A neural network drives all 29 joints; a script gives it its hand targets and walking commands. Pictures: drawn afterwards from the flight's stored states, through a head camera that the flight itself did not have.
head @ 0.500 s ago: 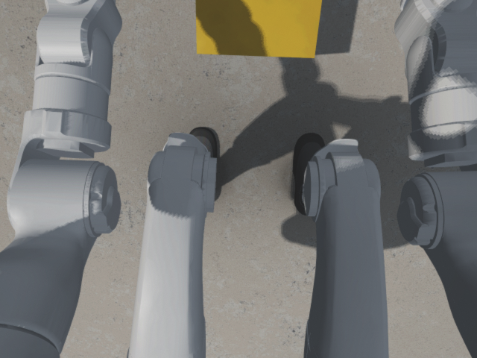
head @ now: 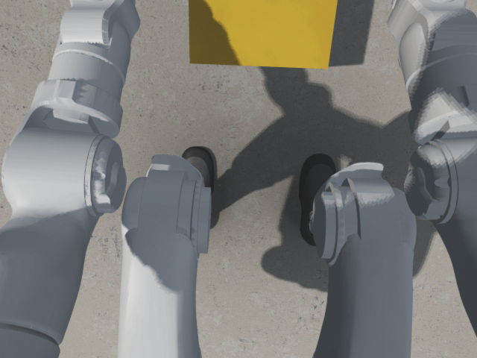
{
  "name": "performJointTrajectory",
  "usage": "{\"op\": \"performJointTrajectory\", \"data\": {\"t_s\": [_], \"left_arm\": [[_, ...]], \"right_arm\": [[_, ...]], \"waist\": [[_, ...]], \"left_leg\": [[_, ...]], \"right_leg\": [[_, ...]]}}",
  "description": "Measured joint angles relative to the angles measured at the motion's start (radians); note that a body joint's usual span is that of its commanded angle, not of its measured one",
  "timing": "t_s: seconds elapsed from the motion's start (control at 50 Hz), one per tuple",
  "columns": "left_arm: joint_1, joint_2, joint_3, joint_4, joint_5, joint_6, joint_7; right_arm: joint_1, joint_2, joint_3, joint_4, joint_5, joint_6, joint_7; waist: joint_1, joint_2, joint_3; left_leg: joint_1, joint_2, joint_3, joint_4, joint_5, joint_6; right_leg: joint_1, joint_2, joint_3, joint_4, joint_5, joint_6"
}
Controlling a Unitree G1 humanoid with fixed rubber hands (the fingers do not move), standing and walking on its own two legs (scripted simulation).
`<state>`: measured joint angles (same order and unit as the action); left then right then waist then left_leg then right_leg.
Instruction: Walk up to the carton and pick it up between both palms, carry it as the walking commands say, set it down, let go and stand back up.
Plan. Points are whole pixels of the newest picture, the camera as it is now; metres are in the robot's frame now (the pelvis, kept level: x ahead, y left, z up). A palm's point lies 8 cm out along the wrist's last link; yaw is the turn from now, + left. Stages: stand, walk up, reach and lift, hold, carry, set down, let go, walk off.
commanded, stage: reach and lift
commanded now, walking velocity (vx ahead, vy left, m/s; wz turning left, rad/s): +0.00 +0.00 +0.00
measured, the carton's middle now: (260, 5) +0.51 +0.02 -0.31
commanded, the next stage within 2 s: none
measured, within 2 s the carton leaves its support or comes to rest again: leaves its support in 1.62 s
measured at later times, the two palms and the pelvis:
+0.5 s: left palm out of the picture +0.52 +0.19 -0.23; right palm out of the picture +0.54 -0.15 -0.23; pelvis +0.01 -0.01 -0.03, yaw +1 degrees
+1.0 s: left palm out of the picture +0.54 +0.16 -0.23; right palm out of the picture +0.55 -0.13 -0.23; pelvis +0.01 +0.00 -0.02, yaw +2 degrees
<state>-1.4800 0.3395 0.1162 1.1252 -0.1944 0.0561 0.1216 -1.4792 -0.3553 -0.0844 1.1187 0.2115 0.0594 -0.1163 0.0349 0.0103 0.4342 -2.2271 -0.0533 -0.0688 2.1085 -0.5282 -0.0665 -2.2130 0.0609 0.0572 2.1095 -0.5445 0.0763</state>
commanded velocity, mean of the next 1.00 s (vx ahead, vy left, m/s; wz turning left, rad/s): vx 0.00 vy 0.00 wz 0.00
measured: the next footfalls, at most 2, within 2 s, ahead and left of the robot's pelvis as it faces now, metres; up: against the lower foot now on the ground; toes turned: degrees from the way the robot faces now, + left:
none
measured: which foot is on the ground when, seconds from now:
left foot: down 0.00-1.00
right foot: down 0.00-1.00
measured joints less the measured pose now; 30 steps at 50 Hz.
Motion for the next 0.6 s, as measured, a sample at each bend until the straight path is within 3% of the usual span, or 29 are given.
{"op": "performJointTrajectory", "data": {"t_s": [0.1, 0.18, 0.22, 0.3, 0.36, 0.44, 0.48, 0.6], "left_arm": [[0.004, 0.035, -0.040, 0.032, -0.037, -0.010, -0.010], [0.032, 0.073, -0.060, 0.031, -0.060, -0.024, -0.016], [0.035, 0.079, -0.073, 0.025, -0.078, -0.048, -0.022], [0.014, 0.061, -0.113, 0.049, -0.097, -0.057, -0.041], [0.017, 0.040, -0.083, 0.069, -0.080, -0.060, -0.043], [0.038, 0.029, -0.061, 0.091, -0.060, -0.062, -0.041], [0.044, 0.022, -0.063, 0.098, -0.055, -0.060, -0.041], [0.017, 0.013, -0.047, 0.133, -0.028, -0.052, -0.037]], "right_arm": [[-0.025, -0.023, 0.069, 0.039, 0.023, 0.002, 0.002], [0.011, -0.049, 0.085, 0.005, 0.065, -0.019, -0.007], [0.014, -0.055, 0.098, 0.012, 0.084, -0.041, 0.001], [0.000, -0.050, 0.122, 0.057, 0.117, -0.043, 0.019], [0.003, -0.028, 0.120, 0.072, 0.103, -0.043, 0.017], [0.019, 0.007, 0.089, 0.079, 0.076, -0.053, 0.009], [0.021, 0.016, 0.079, 0.094, 0.070, -0.058, 0.009], [-0.002, 0.011, 0.053, 0.146, 0.044, -0.043, 0.010]], "waist": [[-0.008, 0.004, 0.094], [-0.014, -0.013, 0.088], [-0.010, -0.015, 0.084], [-0.004, -0.015, 0.066], [-0.001, -0.013, 0.032], [-0.014, -0.015, -0.026], [-0.012, -0.012, -0.041], [-0.011, -0.009, -0.030]], "left_leg": [[0.020, 0.019, 0.010, 0.036, 0.011, 0.010], [0.017, 0.026, 0.010, 0.074, -0.062, 0.004], [0.013, 0.032, 0.009, 0.084, -0.011, 0.006], [-0.003, 0.038, 0.011, 0.112, -0.077, 0.005], [-0.018, 0.041, 0.005, 0.118, -0.026, 0.004], [-0.049, 0.042, 0.007, 0.126, -0.068, 0.007], [-0.056, 0.042, 0.006, 0.117, -0.011, 0.009], [-0.059, 0.047, 0.020, 0.102, -0.027, 0.019]], "right_leg": [[0.016, -0.012, -0.007, 0.046, -0.029, -0.013], [0.008, -0.015, -0.009, 0.080, -0.057, -0.011], [0.001, -0.017, -0.016, 0.093, -0.065, -0.019], [-0.018, -0.025, -0.021, 0.115, -0.069, -0.035], [-0.033, -0.027, -0.030, 0.122, -0.065, -0.040], [-0.062, -0.034, -0.032, 0.124, -0.052, -0.043], [-0.068, -0.035, -0.034, 0.119, -0.041, -0.041], [-0.072, -0.043, -0.026, 0.101, -0.011, -0.040]]}}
